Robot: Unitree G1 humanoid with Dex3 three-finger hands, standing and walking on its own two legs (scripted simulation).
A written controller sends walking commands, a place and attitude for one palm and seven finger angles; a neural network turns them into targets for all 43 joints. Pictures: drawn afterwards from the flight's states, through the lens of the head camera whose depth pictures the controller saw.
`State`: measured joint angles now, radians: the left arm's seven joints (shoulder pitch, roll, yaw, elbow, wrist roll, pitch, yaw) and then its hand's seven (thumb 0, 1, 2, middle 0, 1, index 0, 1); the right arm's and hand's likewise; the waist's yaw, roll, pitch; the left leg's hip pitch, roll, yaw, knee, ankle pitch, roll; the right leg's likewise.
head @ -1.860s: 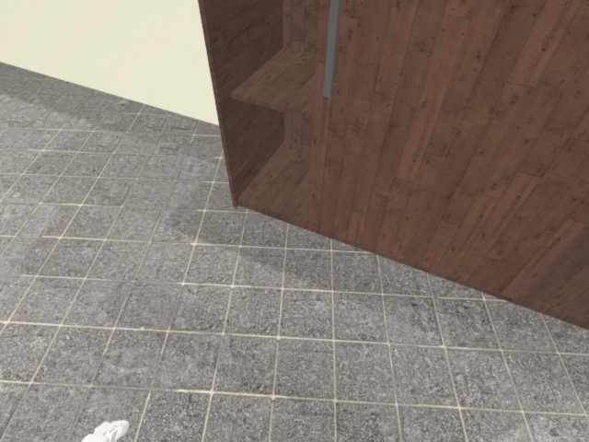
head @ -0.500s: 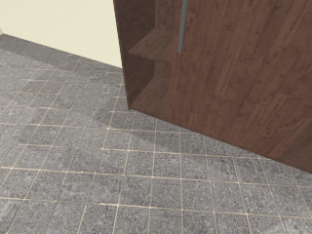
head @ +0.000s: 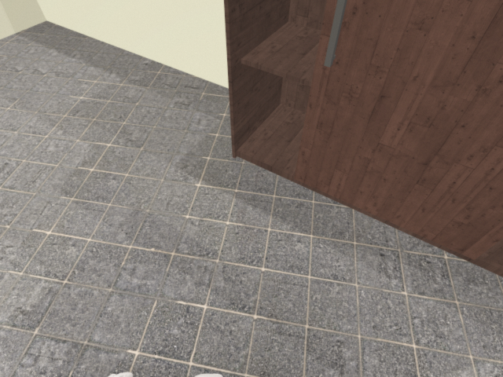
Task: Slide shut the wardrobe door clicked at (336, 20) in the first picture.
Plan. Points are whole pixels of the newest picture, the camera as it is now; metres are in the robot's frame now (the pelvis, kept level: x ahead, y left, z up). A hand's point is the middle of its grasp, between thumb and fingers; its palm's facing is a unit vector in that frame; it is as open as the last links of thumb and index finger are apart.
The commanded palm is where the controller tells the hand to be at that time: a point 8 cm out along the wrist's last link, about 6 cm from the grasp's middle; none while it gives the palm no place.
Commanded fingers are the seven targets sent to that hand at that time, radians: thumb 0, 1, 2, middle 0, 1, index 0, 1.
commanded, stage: walk to a spot facing it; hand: right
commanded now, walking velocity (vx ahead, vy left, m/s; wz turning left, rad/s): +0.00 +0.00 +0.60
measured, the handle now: (340, 15) +1.04 -0.23 +0.10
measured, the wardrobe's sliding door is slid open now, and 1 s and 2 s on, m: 0.36 0.36 0.36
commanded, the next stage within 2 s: none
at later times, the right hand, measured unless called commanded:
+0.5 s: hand out of the picture +0.06 -0.17 -0.15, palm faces -0.12 +0.97 -0.21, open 7.3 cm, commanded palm none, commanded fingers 0.00 -0.90 -0.90 0.20 0.30 0.20 0.30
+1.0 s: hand (353, 253) +0.40 -0.22 -0.16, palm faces -0.44 +0.88 -0.18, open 7.3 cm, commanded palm none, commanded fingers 0.00 -0.90 -0.90 0.20 0.30 0.20 0.30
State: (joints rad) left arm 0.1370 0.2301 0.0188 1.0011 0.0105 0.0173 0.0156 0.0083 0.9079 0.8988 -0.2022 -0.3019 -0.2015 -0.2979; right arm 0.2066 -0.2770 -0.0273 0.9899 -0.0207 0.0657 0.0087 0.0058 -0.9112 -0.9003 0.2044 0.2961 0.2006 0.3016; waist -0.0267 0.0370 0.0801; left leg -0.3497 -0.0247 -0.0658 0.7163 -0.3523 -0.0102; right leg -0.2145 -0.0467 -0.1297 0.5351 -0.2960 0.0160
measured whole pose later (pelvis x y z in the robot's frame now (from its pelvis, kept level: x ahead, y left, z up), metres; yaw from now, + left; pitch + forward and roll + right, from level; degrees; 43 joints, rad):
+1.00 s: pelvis +0.24 -0.06 +0.02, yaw +32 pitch -1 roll +4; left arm 0.40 0.16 0.03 1.01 0.01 -0.08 0.04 0.00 0.93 0.90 -0.20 -0.30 -0.20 -0.30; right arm 0.25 -0.27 -0.12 0.94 -0.04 0.03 0.03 0.00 -0.92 -0.90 0.20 0.30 0.19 0.30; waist -0.02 0.05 0.01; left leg -0.66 0.02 -0.02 1.30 -0.13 -0.02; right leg -0.07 -0.03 -0.26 0.38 -0.31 -0.05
